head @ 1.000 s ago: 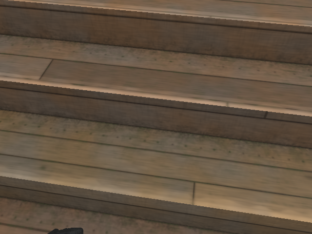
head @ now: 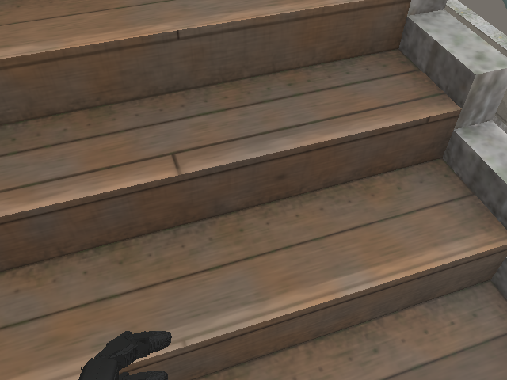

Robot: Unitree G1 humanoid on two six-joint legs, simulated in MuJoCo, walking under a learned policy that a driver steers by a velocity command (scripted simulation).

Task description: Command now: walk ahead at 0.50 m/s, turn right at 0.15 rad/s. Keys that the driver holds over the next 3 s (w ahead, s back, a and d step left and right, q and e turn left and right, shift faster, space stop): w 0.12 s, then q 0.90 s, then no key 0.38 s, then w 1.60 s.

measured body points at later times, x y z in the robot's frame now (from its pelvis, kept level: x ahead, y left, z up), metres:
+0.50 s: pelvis +0.25 -0.08 +0.13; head +0.27 -0.08 +0.58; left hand +0.36 +0.18 +0.02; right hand +0.42 -0.32 +0.03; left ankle +0.19 +0.03 -0.39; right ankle +0.36 -0.17 -0.55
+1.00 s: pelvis +0.32 -0.03 +0.17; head +0.31 +0.00 +0.62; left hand +0.37 +0.26 +0.06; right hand +0.52 -0.23 +0.08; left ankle +0.30 +0.06 -0.55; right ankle +0.32 -0.16 -0.42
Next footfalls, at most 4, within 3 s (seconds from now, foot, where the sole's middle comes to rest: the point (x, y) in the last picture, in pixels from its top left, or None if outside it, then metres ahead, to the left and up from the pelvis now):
0.28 right None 0.40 -0.17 -0.59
0.82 left None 0.34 0.08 -0.59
1.24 right None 0.43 -0.10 -0.59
2.04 right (284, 246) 0.71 -0.04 -0.42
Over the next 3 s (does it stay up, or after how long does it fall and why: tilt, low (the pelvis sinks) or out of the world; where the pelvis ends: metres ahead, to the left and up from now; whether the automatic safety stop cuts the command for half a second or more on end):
stays up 1.03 0.21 0.54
